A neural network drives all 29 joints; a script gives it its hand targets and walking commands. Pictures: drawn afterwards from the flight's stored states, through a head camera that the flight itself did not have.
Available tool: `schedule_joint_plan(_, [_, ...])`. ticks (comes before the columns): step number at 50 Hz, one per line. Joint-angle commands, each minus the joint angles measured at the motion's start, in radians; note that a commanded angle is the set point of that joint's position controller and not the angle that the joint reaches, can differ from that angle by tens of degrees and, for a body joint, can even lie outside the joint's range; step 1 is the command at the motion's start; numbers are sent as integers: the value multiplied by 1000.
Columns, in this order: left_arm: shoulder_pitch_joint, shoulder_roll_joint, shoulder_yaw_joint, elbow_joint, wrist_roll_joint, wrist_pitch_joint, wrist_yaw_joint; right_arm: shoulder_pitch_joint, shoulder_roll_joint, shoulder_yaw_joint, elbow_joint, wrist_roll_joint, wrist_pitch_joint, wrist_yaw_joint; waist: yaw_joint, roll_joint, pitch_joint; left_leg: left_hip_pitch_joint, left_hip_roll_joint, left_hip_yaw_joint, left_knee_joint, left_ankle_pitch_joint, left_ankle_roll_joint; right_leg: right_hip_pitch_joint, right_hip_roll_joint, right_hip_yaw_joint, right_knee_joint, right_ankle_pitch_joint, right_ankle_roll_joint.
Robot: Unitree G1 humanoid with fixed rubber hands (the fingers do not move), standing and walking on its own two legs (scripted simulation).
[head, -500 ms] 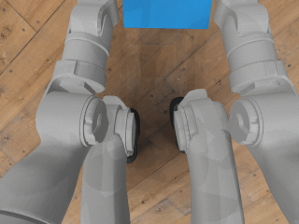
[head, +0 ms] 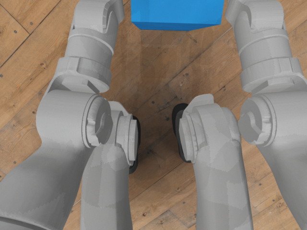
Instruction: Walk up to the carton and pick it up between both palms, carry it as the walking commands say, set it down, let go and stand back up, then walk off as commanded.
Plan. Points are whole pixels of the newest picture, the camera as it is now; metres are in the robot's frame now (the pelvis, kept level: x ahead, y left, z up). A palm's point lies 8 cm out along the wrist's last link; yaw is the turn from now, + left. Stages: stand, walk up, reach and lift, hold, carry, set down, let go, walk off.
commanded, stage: set down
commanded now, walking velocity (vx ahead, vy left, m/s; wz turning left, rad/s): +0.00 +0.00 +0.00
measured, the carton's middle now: out of the picture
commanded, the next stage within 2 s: none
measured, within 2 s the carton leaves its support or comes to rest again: rests again in 0.32 s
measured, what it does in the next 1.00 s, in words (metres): stands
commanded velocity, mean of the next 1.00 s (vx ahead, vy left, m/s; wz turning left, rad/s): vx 0.00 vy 0.00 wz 0.00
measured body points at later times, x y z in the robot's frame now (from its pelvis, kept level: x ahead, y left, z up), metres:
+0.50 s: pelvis +0.01 +0.01 -0.01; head +0.37 +0.00 +0.25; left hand +0.58 +0.06 -0.16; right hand +0.56 -0.18 -0.16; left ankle +0.11 +0.10 -0.33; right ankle +0.13 -0.10 -0.33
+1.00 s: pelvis +0.03 +0.01 -0.01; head +0.39 +0.00 +0.26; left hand +0.59 +0.06 -0.17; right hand +0.56 -0.18 -0.17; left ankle +0.11 +0.10 -0.33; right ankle +0.13 -0.10 -0.33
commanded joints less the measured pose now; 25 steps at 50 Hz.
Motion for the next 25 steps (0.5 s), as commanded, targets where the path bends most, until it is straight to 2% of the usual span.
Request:
schedule_joint_plan(1, [-625, -1011, -336, -151, -86, -56, -280, -715, 1073, 321, -209, 92, -71, 295, 0, 27, -1539, 494, -72, -38, -195, 370, 14, 716, 78, 12, -164, 402, 5])
schedule_joint_plan(2, [-601, -1023, -325, -115, -81, -54, -281, -732, 1087, 328, -224, 107, -73, 297, -10, 5, -1543, 481, -65, -38, -187, 357, 21, 718, 72, 6, -161, 396, 11])
schedule_joint_plan(3, [-582, -1019, -325, -103, -75, -49, -281, -749, 1067, 336, -231, 113, -78, 302, 19, 25, -1538, 475, -70, -26, -199, 366, 17, 722, 73, 6, -165, 402, 11])
schedule_joint_plan(4, [-577, -1042, -342, -115, -80, -44, -286, -727, 1063, 328, -245, 110, -80, 307, -29, 56, -1521, 488, -60, -52, -201, 369, 20, 678, 84, -1, -152, 413, 5])
schedule_joint_plan(5, [-603, -1042, -341, -134, -80, -58, -286, -692, 1089, 302, -198, 88, -79, 310, -25, 29, -1527, 487, -74, -51, -202, 390, 15, 685, 84, 0, -153, 428, 2])
schedule_joint_plan(6, [-545, -1036, -332, -76, -58, -52, -291, -623, 1088, 296, -133, 76, -76, 316, -32, 30, -1453, 462, -69, -51, -191, 369, 15, 652, 80, -2, -161, 392, 6])
schedule_joint_plan(7, [-569, -1038, -313, -102, -57, -63, -294, -649, 1078, 298, -131, 79, -74, 316, 1, 30, -1453, 440, -74, -34, -196, 344, 10, 658, 79, -3, -154, 373, 1])
schedule_joint_plan(8, [-556, -1054, -310, -76, -44, -56, -295, -655, 1110, 299, -149, 81, -71, 324, -6, 35, -1437, 451, -68, -47, -205, 337, 19, 637, 79, -4, -154, 374, 2])
schedule_joint_plan(9, [-543, -1029, -290, -77, -27, -49, -297, -685, 1080, 292, -160, 79, -69, 330, 19, 44, -1402, 440, -63, -47, -215, 316, 22, 609, 82, 0, -160, 337, 2])
schedule_joint_plan(10, [-537, -1047, -306, -99, -61, -55, -301, -673, 1061, 295, -200, 82, -78, 332, -41, 40, -1457, 458, -66, -59, -181, 362, 24, 648, 79, -2, -153, 384, -3])
schedule_joint_plan(11, [-525, -1052, -295, -55, -41, -45, -301, -684, 1082, 293, -168, 86, -79, 332, 9, 32, -1418, 439, -73, -48, -211, 345, 20, 644, 78, -9, -156, 373, 3])
schedule_joint_plan(12, [-517, -1056, -293, -42, -38, -40, -303, -655, 1078, 284, -142, 69, -70, 338, -25, 33, -1353, 422, -68, -69, -216, 323, 23, 569, 75, -12, -145, 342, -3])
schedule_joint_plan(13, [-515, -1064, -317, -70, -45, -46, -303, -632, 1068, 282, -166, 81, -80, 343, -1, 69, -1396, 451, -70, -63, -194, 382, 15, 595, 78, 3, -141, 385, -11])
schedule_joint_plan(14, [-522, -1051, -335, -96, -53, -57, -307, -590, 1059, 272, -125, 75, -75, 342, -39, 70, -1399, 441, -71, -53, -199, 378, 7, 587, 80, -12, -134, 404, -6])
schedule_joint_plan(15, [-534, -1042, -343, -143, -64, -63, -300, -597, 1104, 288, -148, 100, -73, 348, -20, 69, -1474, 507, -74, -57, -188, 416, 14, 623, 76, -4, -134, 426, -2])
schedule_joint_plan(16, [-493, -1058, -318, -72, -47, -53, -302, -595, 1062, 287, -158, 72, -81, 341, -39, 61, -1418, 482, -75, -71, -194, 400, 10, 590, 77, -14, -127, 417, -7])
schedule_joint_plan(17, [-490, -1058, -321, -82, -49, -55, -296, -617, 1054, 287, -168, 81, -84, 350, -53, 78, -1426, 501, -72, -74, -186, 422, 11, 580, 76, -14, -132, 423, 0])
schedule_joint_plan(18, [-473, -1059, -310, -70, -52, -54, -299, -593, 1074, 267, -136, 70, -78, 353, -51, 65, -1416, 505, -79, -71, -190, 410, 16, 581, 82, -18, -129, 406, -3])
schedule_joint_plan(19, [-482, -1068, -330, -75, -53, -55, -298, -582, 1050, 264, -137, 72, -78, 351, -65, 82, -1429, 490, -75, -72, -186, 400, 5, 564, 76, -18, -122, 400, -6])
schedule_joint_plan(20, [-501, -1050, -338, -115, -52, -64, -289, -596, 1059, 286, -170, 74, -80, 355, -38, 59, -1443, 512, -74, -78, -177, 443, 11, 558, 77, 0, -118, 426, -8])
schedule_joint_plan(21, [-508, -1065, -345, -116, -50, -66, -294, -563, 1051, 273, -126, 73, -80, 352, -64, 96, -1438, 519, -66, -80, -174, 444, 1, 551, 76, -6, -104, 431, -9])
schedule_joint_plan(22, [-483, -1044, -323, -83, -38, -59, -293, -593, 1061, 273, -140, 77, -78, 361, -35, 83, -1401, 529, -72, -81, -180, 440, 10, 521, 73, -6, -116, 401, -3])
schedule_joint_plan(23, [-457, -1037, -309, -66, -30, -58, -291, -553, 1079, 260, -114, 55, -69, 361, -65, 53, -1364, 488, -70, -92, -195, 426, 15, 520, 73, -10, -122, 405, -2])
schedule_joint_plan(24, [-452, -1052, -297, -59, -19, -56, -295, -572, 1070, 276, -119, 72, -77, 361, -19, 68, -1372, 440, -77, -63, -175, 406, 13, 570, 75, 3, -127, 409, -6])
schedule_joint_plan(25, [-442, -1017, -290, -33, 4, -57, -298, -523, 1083, 261, -70, 57, -66, 371, -25, 68, -1256, 439, -62, -81, -190, 396, 16, 460, 75, -1, -117, 385, 2])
